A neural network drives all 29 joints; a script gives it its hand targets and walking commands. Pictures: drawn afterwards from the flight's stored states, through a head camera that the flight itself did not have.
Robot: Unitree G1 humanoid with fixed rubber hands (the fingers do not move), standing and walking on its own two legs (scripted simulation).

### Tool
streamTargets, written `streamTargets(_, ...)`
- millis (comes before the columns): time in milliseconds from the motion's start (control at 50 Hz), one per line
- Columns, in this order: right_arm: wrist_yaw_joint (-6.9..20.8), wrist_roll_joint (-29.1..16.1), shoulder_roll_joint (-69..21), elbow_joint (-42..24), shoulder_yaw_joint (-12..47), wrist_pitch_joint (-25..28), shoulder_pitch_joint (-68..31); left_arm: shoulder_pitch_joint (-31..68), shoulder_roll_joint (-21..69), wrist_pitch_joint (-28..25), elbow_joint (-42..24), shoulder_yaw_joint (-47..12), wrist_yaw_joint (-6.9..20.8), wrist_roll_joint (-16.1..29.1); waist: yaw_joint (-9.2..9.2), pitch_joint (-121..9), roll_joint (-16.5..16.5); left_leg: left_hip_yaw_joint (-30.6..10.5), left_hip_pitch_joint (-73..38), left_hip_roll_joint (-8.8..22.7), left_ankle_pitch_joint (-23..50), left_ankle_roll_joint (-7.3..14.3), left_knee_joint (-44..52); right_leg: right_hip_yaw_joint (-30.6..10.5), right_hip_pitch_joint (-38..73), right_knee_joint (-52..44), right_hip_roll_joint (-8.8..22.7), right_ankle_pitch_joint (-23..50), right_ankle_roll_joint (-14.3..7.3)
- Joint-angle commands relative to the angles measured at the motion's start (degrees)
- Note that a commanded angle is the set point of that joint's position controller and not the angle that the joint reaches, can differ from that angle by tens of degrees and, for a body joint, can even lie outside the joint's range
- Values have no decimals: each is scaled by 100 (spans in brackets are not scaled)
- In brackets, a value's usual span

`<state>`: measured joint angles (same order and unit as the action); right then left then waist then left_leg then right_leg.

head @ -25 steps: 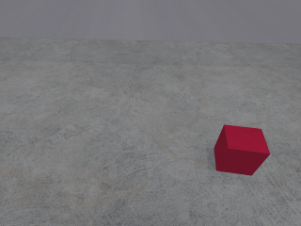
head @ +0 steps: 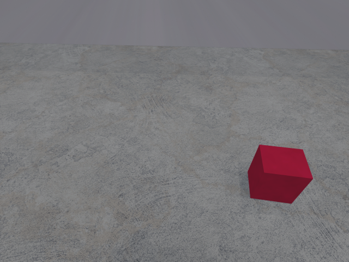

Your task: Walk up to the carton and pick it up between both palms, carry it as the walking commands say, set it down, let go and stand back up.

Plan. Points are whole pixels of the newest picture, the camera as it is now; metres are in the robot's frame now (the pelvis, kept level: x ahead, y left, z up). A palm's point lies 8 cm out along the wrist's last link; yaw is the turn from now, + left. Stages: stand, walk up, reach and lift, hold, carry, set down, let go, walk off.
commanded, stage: stand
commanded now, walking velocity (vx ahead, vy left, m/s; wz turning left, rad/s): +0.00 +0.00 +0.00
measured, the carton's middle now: (275, 174) +0.75 -0.64 -0.64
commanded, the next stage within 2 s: walk up in 0.36 s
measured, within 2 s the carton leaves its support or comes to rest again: neither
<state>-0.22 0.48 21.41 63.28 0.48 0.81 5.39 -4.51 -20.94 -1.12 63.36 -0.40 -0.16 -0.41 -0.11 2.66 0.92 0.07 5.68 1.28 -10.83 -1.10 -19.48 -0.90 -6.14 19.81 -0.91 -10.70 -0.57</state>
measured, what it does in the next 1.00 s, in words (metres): steps to the right, turning right: right foot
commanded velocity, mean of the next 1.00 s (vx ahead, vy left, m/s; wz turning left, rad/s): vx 0.00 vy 0.00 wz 0.00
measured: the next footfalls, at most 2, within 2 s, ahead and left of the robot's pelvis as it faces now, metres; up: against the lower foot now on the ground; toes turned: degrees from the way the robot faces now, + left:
right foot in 0.84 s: +0.12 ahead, -0.23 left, +0.00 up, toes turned -18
left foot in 1.08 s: +0.20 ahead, -0.03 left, +0.00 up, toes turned -16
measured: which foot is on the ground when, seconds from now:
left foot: down 0.00-0.84, up 0.86-1.00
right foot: down 0.00-0.60, up 0.62-0.82, down 0.84-1.00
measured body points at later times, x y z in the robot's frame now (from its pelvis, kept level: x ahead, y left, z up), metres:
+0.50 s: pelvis +0.01 +0.00 +0.00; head +0.01 -0.01 +0.45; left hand +0.11 +0.31 -0.12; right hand +0.10 -0.31 -0.13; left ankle +0.00 +0.13 -0.75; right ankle +0.00 -0.11 -0.75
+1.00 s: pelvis +0.06 -0.09 -0.03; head +0.06 -0.10 +0.42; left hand +0.25 +0.21 -0.11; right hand +0.06 -0.46 -0.12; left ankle +0.09 +0.04 -0.71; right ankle +0.08 -0.22 -0.75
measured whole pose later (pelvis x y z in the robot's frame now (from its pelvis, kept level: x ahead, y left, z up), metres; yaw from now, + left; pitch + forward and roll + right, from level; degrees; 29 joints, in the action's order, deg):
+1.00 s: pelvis +0.06 -0.09 -0.03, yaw -19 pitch -4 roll -1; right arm 1.6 0.2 29.0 49.8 -5.4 3.2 12.1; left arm -14.9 -25.3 0.0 48.3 4.7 5.2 -0.8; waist 1.2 3.7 4.1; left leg 1.7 19.0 4.6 -31.0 1.0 -56.2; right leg 0.3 -18.4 37.7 -2.2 -15.3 -2.0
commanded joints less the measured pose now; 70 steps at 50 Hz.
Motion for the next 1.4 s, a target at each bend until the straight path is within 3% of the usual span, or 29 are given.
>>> streamTargets(0,-41,-2,1073,-282,-192,72,-244,282,-1178,-76,-287,203,-42,5,6,-388,-78,-530,-58,584,725,233,306,-604,-42,-357,753,835,-111)
streamTargets(520,-48,0,1093,-266,-200,58,-224,256,-1190,-73,-286,215,-52,12,-1,-383,-71,-502,-134,606,824,222,346,-610,23,-407,770,993,-118)
streamTargets(540,-46,-58,1994,-733,-747,247,263,7,-1694,97,-990,567,272,-174,-177,-355,-352,-182,-988,579,-909,568,-474,-1125,-1389,438,493,-266,-491)
streamTargets(560,-80,-13,2021,-664,-811,315,721,230,-1511,168,-1106,542,405,-155,-435,-103,-76,-613,-1651,943,-1912,782,-160,-1009,-2742,752,412,-1430,-397)
streamTargets(580,-126,24,2200,-650,-927,355,937,400,-1387,209,-1244,524,484,-182,-546,96,747,-1439,-1704,1869,-2395,1106,594,-521,-3318,1944,274,-1610,-217)
streamTargets(600,-148,29,2253,-838,-988,361,895,644,-1490,251,-1440,588,528,-244,-582,154,573,-1927,-1188,2733,-1940,1509,928,-448,-3376,3060,446,-1532,63)
streamTargets(640,-168,76,2154,-1276,-1071,402,357,347,-1573,258,-1599,634,632,-231,-285,343,128,-1559,-475,2826,-1422,1589,767,-652,-3086,3219,874,-1382,198)
streamTargets(700,-96,173,2083,-1547,-1025,457,141,-19,-1547,227,-1709,698,773,-183,-117,234,623,-594,-214,2494,-1218,1399,692,-436,-2685,2754,1087,-1370,171)
streamTargets(760,15,165,2068,-1796,-998,428,-209,-577,-1560,208,-1656,785,831,-134,208,104,1100,406,908,2008,-1495,1022,192,165,-1165,2043,809,-1039,-17)
streamTargets(780,36,176,1971,-1839,-959,397,-221,-967,-1640,172,-1539,851,813,-133,401,20,859,838,1550,1661,-1819,856,-498,356,-273,1709,599,-674,-58)
streamTargets(800,49,216,1713,-1851,-869,348,-23,-1554,-1853,118,-1338,977,749,-127,643,-248,-91,1153,2043,1093,-1755,726,-1971,395,608,1540,155,-805,-142)
streamTargets(820,65,162,1320,-1959,-743,304,106,-2201,-2301,84,-1272,1146,622,-143,1055,-212,-1979,1454,2909,386,-1636,478,-4215,-998,1025,332,557,-2272,-588)
streamTargets(840,88,76,1097,-2091,-595,315,187,-1896,-2508,59,-1546,1095,526,-89,796,-93,-2609,654,3460,-80,-2622,237,-5175,-3707,451,-1117,1679,-3588,-1225)
streamTargets(860,96,21,1641,-1978,-763,303,163,-1385,-2516,49,-1664,1041,536,-36,427,168,-1292,56,2980,297,-2296,226,-5171,-4159,-227,-1245,2008,-3622,-1569)
streamTargets(880,146,-31,1838,-1907,-842,315,245,-1216,-2310,38,-1740,1004,533,31,359,208,-774,-33,2582,423,-2073,262,-4898,-3439,-685,-912,1773,-3220,-1525)
streamTargets(900,177,-78,1786,-1888,-825,346,375,-1010,-2230,13,-1873,964,484,23,248,78,-688,-132,2475,509,-1968,261,-4287,-2808,-613,-556,1606,-2569,-1400)
streamTargets(940,180,-74,1756,-1620,-821,341,1035,-707,-2139,-5,-1990,922,427,-22,-61,-69,-1154,57,1705,420,-2066,199,-3342,-2076,-1124,-260,1419,-2164,-1312)
streamTargets(1000,145,5,1781,-1550,-845,336,1395,-675,-2015,2,-2138,814,434,-111,-137,61,-1250,248,910,198,-1874,259,-2510,-2194,-1894,-290,1434,-2389,-1280)
streamTargets(1020,134,33,1750,-1522,-867,361,1582,-583,-1983,10,-2204,800,440,-113,-268,38,-1156,313,441,129,-1461,314,-2090,-2105,-2214,-126,1318,-2573,-1180)
streamTargets(1040,108,67,1736,-1387,-925,401,2136,-273,-1883,35,-2299,758,439,-98,-657,-40,-904,294,-611,85,-926,360,-1516,-1793,-3049,468,1038,-2787,-966)
streamTargets(1060,40,168,2079,-1254,-1078,453,2829,-82,-1366,56,-2433,645,397,-113,-1160,-26,413,-955,-1410,685,-2014,477,-441,-1260,-4183,2170,202,-2883,-589)
streamTargets(1080,-35,233,2636,-1474,-1156,519,2677,-9,-955,32,-2604,560,330,-81,-1102,465,1583,-3790,-690,2330,-4179,608,1347,-929,-4874,4118,-645,-2024,-188)
streamTargets(1100,-58,96,2573,-1782,-1104,529,1475,-190,-1560,33,-2433,693,302,-126,-543,1042,207,-4002,398,2638,-4275,651,1681,-1489,-4433,4461,-112,-1195,-92)
streamTargets(1140,-36,91,2151,-1923,-976,646,1121,-727,-1789,-54,-2119,780,395,-48,-113,831,-138,-2689,227,2151,-2811,801,1067,-1210,-3645,4288,174,-683,-20)
streamTargets(1160,-21,119,1963,-1960,-888,670,1093,-845,-1744,-77,-2052,804,402,-30,-64,669,228,-2224,108,2058,-2157,969,915,-1035,-3524,4165,231,-751,31)
streamTargets(1260,111,107,1898,-1923,-833,617,1539,-336,-1337,-132,-2244,685,479,28,-257,743,920,-148,127,1757,1420,1349,309,-73,-2776,2938,439,-861,36)
streamTargets(1320,146,107,1944,-2013,-801,511,1624,-383,-1225,-159,-2303,624,540,38,-242,387,1227,605,210,1406,1873,1123,-296,435,-1753,1851,200,-849,-207)
streamTargets(1360,176,41,1867,-2117,-746,425,1715,-1058,-1404,-211,-2118,700,461,-9,131,-194,748,951,645,1211,2078,913,-1593,687,-221,1112,-210,-275,-371)
streamTargets(1380,182,22,1624,-2187,-669,383,1897,-1754,-1679,-244,-1988,831,372,-25,518,-561,-75,1096,1322,996,1731,713,-3001,206,929,801,-143,-285,-512)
